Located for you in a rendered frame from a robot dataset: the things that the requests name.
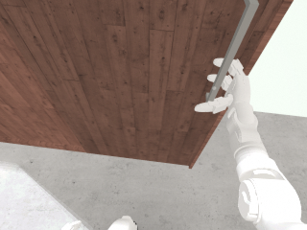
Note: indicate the handle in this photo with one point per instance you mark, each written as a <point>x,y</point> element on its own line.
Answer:
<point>249,12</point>

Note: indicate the wardrobe door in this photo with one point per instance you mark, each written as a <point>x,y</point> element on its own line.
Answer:
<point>26,110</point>
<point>126,75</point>

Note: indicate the right robot upper arm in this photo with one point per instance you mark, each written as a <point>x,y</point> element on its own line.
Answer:
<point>270,204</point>

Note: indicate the right robot forearm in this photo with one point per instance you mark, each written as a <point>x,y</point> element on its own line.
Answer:
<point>247,147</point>

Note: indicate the robot left hand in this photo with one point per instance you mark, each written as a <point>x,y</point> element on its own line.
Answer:
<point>75,225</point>

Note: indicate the robot right hand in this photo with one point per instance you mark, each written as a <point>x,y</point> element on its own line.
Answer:
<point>238,87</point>

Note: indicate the left robot thigh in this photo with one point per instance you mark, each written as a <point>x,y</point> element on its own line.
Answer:
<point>123,224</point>

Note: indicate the left robot shin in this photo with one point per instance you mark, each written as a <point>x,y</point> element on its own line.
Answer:
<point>126,217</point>

